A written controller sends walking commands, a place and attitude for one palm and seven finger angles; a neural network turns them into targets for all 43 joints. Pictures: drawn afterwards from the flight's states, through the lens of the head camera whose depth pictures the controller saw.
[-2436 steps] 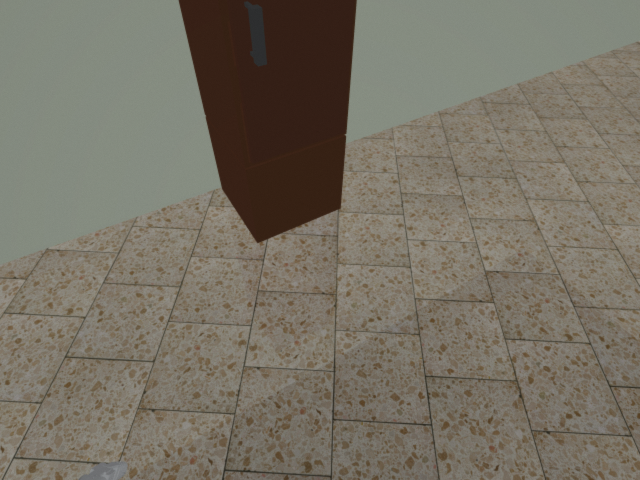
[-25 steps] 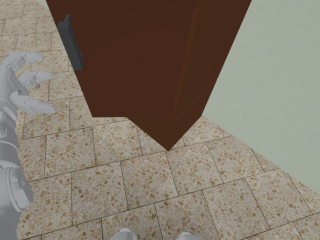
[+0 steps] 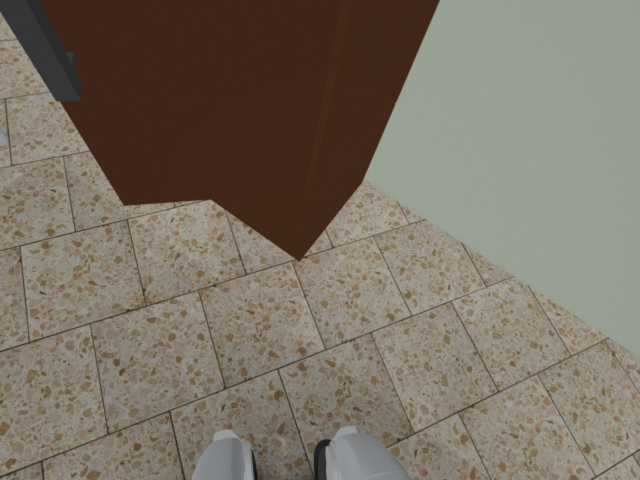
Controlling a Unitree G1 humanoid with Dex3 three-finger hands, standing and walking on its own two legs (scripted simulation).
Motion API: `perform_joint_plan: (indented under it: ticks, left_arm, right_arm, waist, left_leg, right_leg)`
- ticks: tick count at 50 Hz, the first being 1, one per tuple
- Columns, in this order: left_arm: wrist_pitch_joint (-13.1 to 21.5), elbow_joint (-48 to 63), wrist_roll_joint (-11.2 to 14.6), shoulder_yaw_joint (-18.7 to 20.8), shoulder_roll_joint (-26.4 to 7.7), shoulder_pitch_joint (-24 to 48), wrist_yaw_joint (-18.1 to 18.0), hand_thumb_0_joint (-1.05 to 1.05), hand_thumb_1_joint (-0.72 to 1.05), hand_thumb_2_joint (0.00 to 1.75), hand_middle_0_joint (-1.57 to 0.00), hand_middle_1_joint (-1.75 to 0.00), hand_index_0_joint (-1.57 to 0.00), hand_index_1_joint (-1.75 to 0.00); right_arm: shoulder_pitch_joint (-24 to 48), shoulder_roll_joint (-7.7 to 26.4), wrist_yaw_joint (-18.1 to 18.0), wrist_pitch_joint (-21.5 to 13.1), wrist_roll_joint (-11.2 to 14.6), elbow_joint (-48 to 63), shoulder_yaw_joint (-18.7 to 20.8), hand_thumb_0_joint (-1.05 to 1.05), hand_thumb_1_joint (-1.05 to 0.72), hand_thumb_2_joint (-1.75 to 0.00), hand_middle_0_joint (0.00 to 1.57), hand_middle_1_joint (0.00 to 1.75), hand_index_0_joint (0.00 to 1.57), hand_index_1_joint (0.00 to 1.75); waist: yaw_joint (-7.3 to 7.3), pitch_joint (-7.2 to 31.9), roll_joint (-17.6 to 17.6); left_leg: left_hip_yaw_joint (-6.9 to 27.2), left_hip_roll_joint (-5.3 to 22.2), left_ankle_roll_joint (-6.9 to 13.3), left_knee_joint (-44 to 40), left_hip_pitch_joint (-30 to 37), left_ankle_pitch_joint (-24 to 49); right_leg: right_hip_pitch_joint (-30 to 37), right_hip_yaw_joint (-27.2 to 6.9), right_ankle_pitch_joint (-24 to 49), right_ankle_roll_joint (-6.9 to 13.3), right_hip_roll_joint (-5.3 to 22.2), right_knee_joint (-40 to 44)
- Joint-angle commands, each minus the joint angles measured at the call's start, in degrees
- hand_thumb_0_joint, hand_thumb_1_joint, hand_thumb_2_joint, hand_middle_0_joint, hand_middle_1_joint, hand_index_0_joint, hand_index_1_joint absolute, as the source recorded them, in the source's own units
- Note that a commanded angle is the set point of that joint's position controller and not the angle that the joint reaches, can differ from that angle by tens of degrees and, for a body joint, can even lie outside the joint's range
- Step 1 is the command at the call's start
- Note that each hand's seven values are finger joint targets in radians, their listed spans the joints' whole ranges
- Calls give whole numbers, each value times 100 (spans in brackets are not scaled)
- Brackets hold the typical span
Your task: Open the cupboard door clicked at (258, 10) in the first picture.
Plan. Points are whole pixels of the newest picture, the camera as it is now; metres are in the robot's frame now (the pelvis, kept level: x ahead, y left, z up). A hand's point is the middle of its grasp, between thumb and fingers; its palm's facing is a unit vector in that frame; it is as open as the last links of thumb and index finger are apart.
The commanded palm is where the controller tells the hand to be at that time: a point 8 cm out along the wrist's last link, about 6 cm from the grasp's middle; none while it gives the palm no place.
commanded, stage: move the hooked fingers beside the handle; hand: left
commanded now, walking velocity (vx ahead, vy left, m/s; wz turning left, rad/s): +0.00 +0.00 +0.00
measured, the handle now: (43, 28) +0.61 +0.25 +0.12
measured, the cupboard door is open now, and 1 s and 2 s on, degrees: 44 44 44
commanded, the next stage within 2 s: slide the fingers in behind the handle in 1.00 s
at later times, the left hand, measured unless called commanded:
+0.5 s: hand out of the picture +0.54 +0.32 +0.12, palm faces +0.08 -1.00 +0.00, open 13.9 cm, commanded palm +0.53 +0.35 +0.12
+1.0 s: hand out of the picture +0.54 +0.33 +0.12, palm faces +0.09 -1.00 -0.01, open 13.9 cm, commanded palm +0.54 +0.35 +0.11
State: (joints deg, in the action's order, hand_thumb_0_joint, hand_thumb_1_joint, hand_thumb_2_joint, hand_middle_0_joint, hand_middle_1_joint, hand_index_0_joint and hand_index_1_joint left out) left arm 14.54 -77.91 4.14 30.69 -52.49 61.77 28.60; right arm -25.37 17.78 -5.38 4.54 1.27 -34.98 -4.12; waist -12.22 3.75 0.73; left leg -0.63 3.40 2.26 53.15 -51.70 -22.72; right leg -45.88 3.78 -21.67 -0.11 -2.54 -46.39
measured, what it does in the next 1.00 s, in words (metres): stands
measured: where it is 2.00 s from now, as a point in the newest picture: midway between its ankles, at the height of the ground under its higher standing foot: outside the picture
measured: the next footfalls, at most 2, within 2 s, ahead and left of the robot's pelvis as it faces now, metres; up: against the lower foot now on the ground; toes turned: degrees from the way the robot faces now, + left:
none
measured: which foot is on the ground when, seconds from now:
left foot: down 0.00-1.00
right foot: down 0.00-1.00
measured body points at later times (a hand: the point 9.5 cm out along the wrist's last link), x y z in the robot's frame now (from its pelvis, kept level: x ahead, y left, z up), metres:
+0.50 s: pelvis +0.01 +0.01 +0.00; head +0.16 +0.06 +0.42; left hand +0.53 +0.37 +0.13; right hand -0.03 -0.25 -0.09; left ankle +0.02 +0.09 -0.69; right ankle +0.00 -0.13 -0.69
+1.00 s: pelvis +0.00 +0.01 -0.01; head +0.17 +0.05 +0.41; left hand +0.53 +0.38 +0.12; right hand -0.03 -0.26 -0.09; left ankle +0.02 +0.09 -0.69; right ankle +0.00 -0.13 -0.69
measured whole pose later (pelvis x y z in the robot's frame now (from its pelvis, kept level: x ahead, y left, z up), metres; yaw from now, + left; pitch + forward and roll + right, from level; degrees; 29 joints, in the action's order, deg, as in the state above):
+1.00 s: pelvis +0.00 +0.01 -0.01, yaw +0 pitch +24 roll -7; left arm 13.9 -79.7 2.1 29.8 -57.0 66.8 28.6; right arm -24.8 17.3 -4.8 5.7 0.7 -33.3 -5.8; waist -14.0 3.4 1.5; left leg 0.7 3.7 2.8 57.1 -57.2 -24.4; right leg -50.0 4.9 -22.5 -0.6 -3.0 -48.2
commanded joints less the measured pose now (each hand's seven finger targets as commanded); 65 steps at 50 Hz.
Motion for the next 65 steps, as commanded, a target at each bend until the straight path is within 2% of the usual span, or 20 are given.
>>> perform_joint_plan:
  ticks: [1, 3, 6, 11, 13, 14, 18, 20, 21, 25, 31, 34, 35, 38, 42, 45, 49, 60, 63, 65]
  left_arm:
    - [248, 1085, 51, 318, -2161, 2276, 44, 0, -50, 30, -30, -120, -30, -120]
    - [179, 973, -19, 205, -2177, 2450, 45, 0, -50, 30, -30, -120, -30, -120]
    - [257, 1190, -86, 235, -2276, 2662, 10, 0, -50, 30, -30, -120, -30, -120]
    - [137, 1046, 43, 40, -1790, 2391, 120, 0, -50, 30, -30, -120, -30, -120]
    - [105, 1132, 25, 128, -1912, 2390, 109, 0, -50, 30, -30, -120, -30, -120]
    - [141, 1295, 44, 172, -1899, 2367, 92, 0, -50, 30, -30, -120, -30, -120]
    - [189, 1301, -17, 228, -1992, 2526, -38, 0, -50, 30, -30, -120, -30, -120]
    - [286, 1515, -46, 284, -2048, 2565, -97, 0, -50, 30, -30, -120, -30, -120]
    - [298, 1503, -34, 144, -1843, 2639, -112, 0, -50, 30, -30, -120, -30, -120]
    - [302, 1584, 17, 200, -1814, 2542, -120, 0, -50, 30, -30, -120, -30, -120]
    - [178, 1250, -30, 86, -1771, 2423, -139, 0, -50, 30, -30, -120, -30, -120]
    - [285, 1486, 9, 129, -1804, 2508, -139, 0, -50, 30, -30, -120, -30, -120]
    - [273, 1320, 28, 15, -1661, 2531, -128, 0, -50, 30, -30, -120, -30, -120]
    - [241, 1075, 13, 76, -1886, 2531, -99, 0, -50, 30, -30, -120, -30, -120]
    - [250, 887, -53, 6, -2061, 2691, -53, 0, -50, 30, -30, -120, -30, -120]
    - [344, 1121, -61, 115, -2297, 2906, 13, 0, -50, 30, -30, -120, -30, -120]
    - [323, 1239, -24, 66, -2123, 2934, 57, 0, -50, 30, -30, -120, -30, -120]
    - [158, 1280, -38, 31, -1895, 2864, -92, 0, -50, 30, -30, -120, -30, -120]
    - [163, 1315, -42, 33, -1810, 2717, -151, 0, -50, 30, -30, -120, -30, -120]
    - [189, 1498, -33, 6, -1666, 2684, -195, 0, -50, 30, -30, -120, -30, -120]
  right_arm:
    - [-1131, 1158, -48, 28, -65, 232, 380, 0, -90, -90, 20, 30, 20, 30]
    - [-1152, 1146, -52, 81, -60, 256, 334, 0, -90, -90, 20, 30, 20, 30]
    - [-1245, 1168, -40, 120, -104, 229, 342, 0, -90, -90, 20, 30, 20, 30]
    - [-1327, 1157, 14, 171, -109, 206, 374, 0, -90, -90, 20, 30, 20, 30]
    - [-1354, 1173, 30, 175, -116, 219, 382, 0, -90, -90, 20, 30, 20, 30]
    - [-1369, 1160, 34, 170, -132, 241, 384, 0, -90, -90, 20, 30, 20, 30]
    - [-1357, 1161, 68, 185, -149, 231, 393, 0, -90, -90, 20, 30, 20, 30]
    - [-1359, 1158, 84, 185, -171, 228, 402, 0, -90, -90, 20, 30, 20, 30]
    - [-1340, 1140, 101, 192, -164, 209, 411, 0, -90, -90, 20, 30, 20, 30]
    - [-1355, 1139, 122, 207, -168, 176, 431, 0, -90, -90, 20, 30, 20, 30]
    - [-1279, 1136, 98, 220, -129, 226, 389, 0, -90, -90, 20, 30, 20, 30]
    - [-1261, 1137, 97, 202, -134, 257, 385, 0, -90, -90, 20, 30, 20, 30]
    - [-1222, 1127, 92, 192, -108, 252, 385, 0, -90, -90, 20, 30, 20, 30]
    - [-1185, 1167, 58, 149, -81, 269, 333, 0, -90, -90, 20, 30, 20, 30]
    - [-1154, 1164, 1, 114, -68, 276, 248, 0, -90, -90, 20, 30, 20, 30]
    - [-1190, 1173, -28, 92, -88, 259, 239, 0, -90, -90, 20, 30, 20, 30]
    - [-1293, 1149, -5, 111, -108, 216, 261, 0, -90, -90, 20, 30, 20, 30]
    - [-1397, 1147, 76, 137, -149, 149, 306, 0, -90, -90, 20, 30, 20, 30]
    - [-1411, 1131, 112, 137, -154, 160, 327, 0, -90, -90, 20, 30, 20, 30]
    - [-1430, 1110, 148, 142, -168, 157, 357, 0, -90, -90, 20, 30, 20, 30]
  waist:
    - [105, 2849, 1307]
    - [1, 2643, 1217]
    - [-24, 2923, 1612]
    - [-60, 2794, 1487]
    - [-20, 2815, 1430]
    - [42, 2972, 1647]
    - [-39, 2786, 1442]
    - [24, 3015, 1766]
    - [-53, 2935, 1804]
    - [26, 3166, 1873]
    - [-62, 2626, 1417]
    - [-10, 2854, 1624]
    - [-111, 2737, 1515]
    - [-121, 2506, 1268]
    - [-201, 2408, 1299]
    - [-174, 2833, 1648]
    - [-169, 3053, 1915]
    - [-219, 2981, 1720]
    - [-149, 2963, 1683]
    - [-90, 3114, 1923]
  left_leg:
    - [474, -51, -34, -317, 2803, 2779]
    - [443, -54, 1, -297, 2576, 2651]
    - [554, 6, -72, -239, 3050, 3068]
    - [635, 60, -124, -264, 3257, 3331]
    - [655, 55, -117, -301, 3205, 3213]
    - [664, 54, -148, -288, 3356, 3473]
    - [661, 59, -136, -264, 3178, 3210]
    - [734, 79, -220, -260, 3476, 3505]
    - [747, 102, -243, -251, 3594, 3500]
    - [784, 105, -274, -229, 3792, 3831]
    - [701, 57, -152, -292, 3218, 3136]
    - [678, 31, -149, -285, 3290, 3133]
    - [652, 38, -132, -270, 3233, 2980]
    - [585, -4, -42, -279, 2714, 2434]
    - [525, -8, 7, -172, 2388, 2219]
    - [567, 15, -21, -87, 2628, 2471]
    - [671, 37, -90, -37, 3076, 2966]
    - [710, 64, -101, -71, 3122, 3045]
    - [702, 54, -102, -114, 3092, 3020]
    - [739, 70, -166, -123, 3396, 3429]
  right_leg:
    - [429, -156, 1787, 54, -171, 400]
    - [437, -166, 1794, 26, -178, 422]
    - [134, -102, 1759, 59, -195, 367]
    - [-149, -5, 1670, 59, -232, 386]
    - [-75, 6, 1613, 65, -231, 395]
    - [-84, 8, 1667, 93, -235, 353]
    - [-95, 2, 1580, 70, -247, 371]
    - [-189, 30, 1555, 97, -244, 323]
    - [-347, 39, 1483, 92, -257, 351]
    - [-252, 41, 1577, 102, -263, 346]
    - [-149, 35, 1521, 83, -255, 403]
    - [-60, 8, 1554, 117, -253, 363]
    - [-149, -4, 1513, 87, -251, 395]
    - [7, -54, 1365, 74, -240, 414]
    - [2, -99, 1312, 51, -217, 366]
    - [-24, -80, 1412, 63, -212, 250]
    - [-274, -14, 1483, 80, -240, 202]
    - [-343, 36, 1514, 67, -272, 263]
    - [-245, 42, 1522, 77, -280, 272]
    - [-321, 66, 1589, 86, -285, 258]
